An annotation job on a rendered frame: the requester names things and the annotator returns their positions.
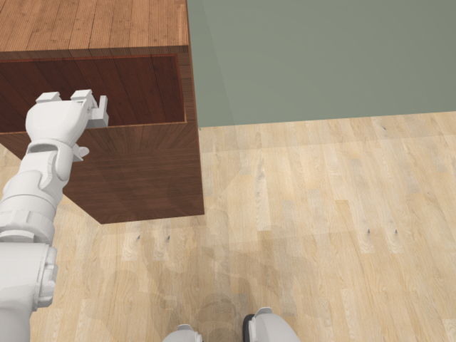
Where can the right robot shin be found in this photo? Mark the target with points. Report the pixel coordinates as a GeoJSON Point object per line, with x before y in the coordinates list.
{"type": "Point", "coordinates": [265, 310]}

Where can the left robot forearm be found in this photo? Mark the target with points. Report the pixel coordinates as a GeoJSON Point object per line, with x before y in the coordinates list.
{"type": "Point", "coordinates": [31, 197]}

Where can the cabinet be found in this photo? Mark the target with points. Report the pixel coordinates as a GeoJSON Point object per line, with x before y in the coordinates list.
{"type": "Point", "coordinates": [132, 172]}

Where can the right robot thigh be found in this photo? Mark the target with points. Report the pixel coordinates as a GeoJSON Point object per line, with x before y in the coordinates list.
{"type": "Point", "coordinates": [269, 327]}

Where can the left robot hand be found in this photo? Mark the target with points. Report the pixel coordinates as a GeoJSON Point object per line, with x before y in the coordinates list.
{"type": "Point", "coordinates": [61, 120]}

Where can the left robot upper arm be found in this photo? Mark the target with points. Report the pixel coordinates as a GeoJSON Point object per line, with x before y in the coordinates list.
{"type": "Point", "coordinates": [27, 281]}

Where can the handle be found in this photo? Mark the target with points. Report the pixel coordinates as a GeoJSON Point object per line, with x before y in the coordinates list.
{"type": "Point", "coordinates": [98, 118]}

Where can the drawer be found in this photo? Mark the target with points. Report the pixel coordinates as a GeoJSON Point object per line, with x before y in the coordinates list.
{"type": "Point", "coordinates": [141, 89]}

